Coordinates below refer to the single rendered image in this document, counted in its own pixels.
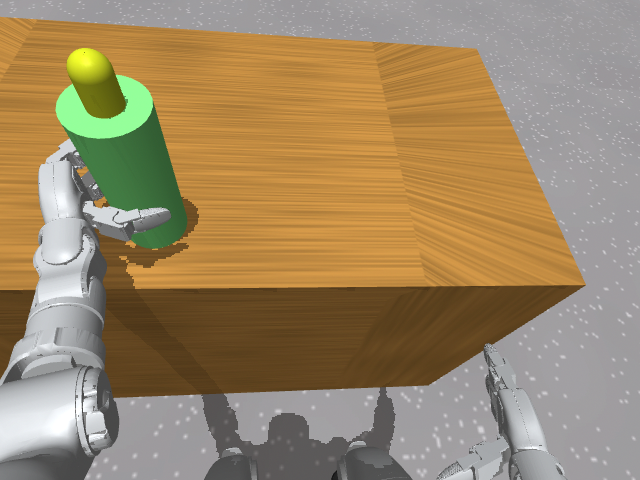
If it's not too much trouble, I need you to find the right robot hand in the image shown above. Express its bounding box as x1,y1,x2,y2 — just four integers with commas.
436,343,549,480

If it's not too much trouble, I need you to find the left robot arm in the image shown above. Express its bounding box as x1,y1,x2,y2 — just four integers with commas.
0,218,119,480

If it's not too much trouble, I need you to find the bottle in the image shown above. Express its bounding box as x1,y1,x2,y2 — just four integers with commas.
56,48,187,249

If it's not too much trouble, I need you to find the left robot hand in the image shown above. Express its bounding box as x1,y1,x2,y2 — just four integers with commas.
38,138,171,242

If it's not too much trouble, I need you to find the right robot arm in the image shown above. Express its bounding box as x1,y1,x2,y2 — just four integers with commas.
508,450,568,480

